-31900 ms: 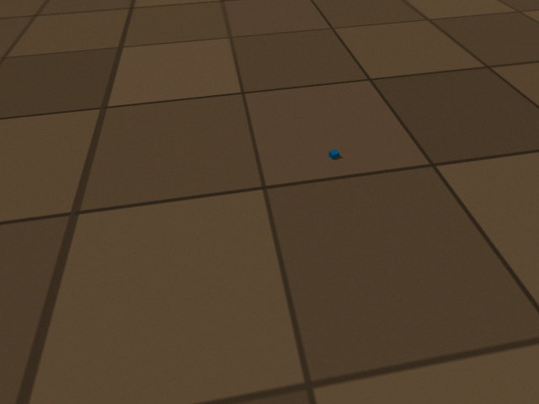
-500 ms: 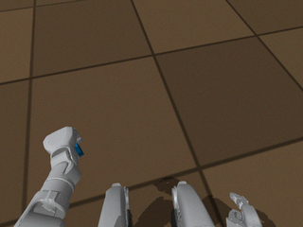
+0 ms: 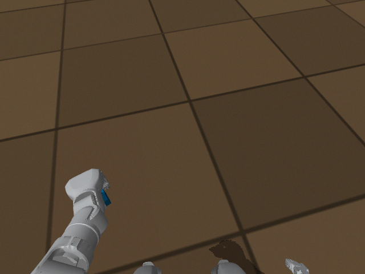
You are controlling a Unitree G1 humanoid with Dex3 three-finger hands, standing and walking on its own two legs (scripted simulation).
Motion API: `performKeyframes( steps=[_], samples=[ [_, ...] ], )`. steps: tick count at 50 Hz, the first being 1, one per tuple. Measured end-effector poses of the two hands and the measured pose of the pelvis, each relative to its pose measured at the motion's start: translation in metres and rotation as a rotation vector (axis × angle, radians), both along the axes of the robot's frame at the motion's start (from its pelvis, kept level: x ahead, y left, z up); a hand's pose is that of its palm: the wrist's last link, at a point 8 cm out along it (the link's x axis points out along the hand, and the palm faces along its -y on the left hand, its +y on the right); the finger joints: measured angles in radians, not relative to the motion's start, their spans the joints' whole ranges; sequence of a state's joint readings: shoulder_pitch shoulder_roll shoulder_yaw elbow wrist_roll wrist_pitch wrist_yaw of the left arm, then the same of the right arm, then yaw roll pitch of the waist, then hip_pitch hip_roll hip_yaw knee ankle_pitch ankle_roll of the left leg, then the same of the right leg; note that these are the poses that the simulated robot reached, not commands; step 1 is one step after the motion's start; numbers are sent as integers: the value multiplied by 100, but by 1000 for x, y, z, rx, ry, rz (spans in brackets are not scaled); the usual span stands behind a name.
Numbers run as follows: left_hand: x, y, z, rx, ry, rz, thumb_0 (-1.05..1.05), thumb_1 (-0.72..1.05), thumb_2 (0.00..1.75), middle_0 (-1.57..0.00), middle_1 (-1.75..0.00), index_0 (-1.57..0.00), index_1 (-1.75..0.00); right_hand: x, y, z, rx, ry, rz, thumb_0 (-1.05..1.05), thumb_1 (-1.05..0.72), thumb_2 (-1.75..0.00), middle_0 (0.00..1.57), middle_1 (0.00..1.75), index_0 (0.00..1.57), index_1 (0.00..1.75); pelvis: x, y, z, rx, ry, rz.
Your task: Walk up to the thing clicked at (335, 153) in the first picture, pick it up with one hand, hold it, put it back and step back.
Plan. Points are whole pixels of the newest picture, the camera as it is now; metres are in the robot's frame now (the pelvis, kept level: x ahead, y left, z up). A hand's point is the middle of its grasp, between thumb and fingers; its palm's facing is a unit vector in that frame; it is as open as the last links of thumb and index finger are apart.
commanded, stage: lift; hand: left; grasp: from above
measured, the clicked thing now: (99, 200) +0.34 +0.23 -0.13
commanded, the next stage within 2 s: hold in 0.08 s
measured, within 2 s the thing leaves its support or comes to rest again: neither
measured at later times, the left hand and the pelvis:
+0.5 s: hand (91, 184) +0.34 +0.22 -0.03, palm faces -0.38 -0.21 -0.90, open 6.4 cm; pelvis +0.02 +0.00 +0.03, yaw +0 degrees
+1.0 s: hand (87, 188) +0.32 +0.21 +0.00, palm faces -0.37 -0.20 -0.91, open 6.0 cm; pelvis +0.01 +0.00 +0.04, yaw +0 degrees
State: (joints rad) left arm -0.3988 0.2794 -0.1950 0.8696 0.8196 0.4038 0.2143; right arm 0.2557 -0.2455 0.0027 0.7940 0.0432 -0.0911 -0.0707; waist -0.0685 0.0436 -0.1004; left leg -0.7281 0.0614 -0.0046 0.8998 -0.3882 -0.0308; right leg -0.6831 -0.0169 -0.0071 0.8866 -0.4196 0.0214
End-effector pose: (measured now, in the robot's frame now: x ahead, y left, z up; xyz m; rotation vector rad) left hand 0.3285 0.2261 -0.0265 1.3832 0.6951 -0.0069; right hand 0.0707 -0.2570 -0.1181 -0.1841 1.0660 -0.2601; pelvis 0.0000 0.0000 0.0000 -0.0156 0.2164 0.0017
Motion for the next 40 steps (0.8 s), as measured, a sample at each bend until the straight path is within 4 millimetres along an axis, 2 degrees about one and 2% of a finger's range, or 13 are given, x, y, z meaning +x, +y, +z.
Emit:
performKeyframes(
  steps=[10,22,40],
  samples=[
    [10,-2,28,7,-13,10,-2,50,3,-109,-2,-110,-4,21,0,19,25,-37,20,1,-89,-90,20,30,20,30,13,0,18,8,-44,0],
    [16,-6,52,14,-22,7,-2,51,3,-108,-3,-109,-6,45,3,31,58,-85,53,1,-89,-90,20,30,20,30,21,0,29,15,-83,-4],
    [4,-9,74,14,-29,-11,-2,53,4,-105,-3,-107,-6,57,7,43,90,-131,92,1,-89,-90,20,30,20,30,17,-1,38,19,-137,-6]
  ],
)
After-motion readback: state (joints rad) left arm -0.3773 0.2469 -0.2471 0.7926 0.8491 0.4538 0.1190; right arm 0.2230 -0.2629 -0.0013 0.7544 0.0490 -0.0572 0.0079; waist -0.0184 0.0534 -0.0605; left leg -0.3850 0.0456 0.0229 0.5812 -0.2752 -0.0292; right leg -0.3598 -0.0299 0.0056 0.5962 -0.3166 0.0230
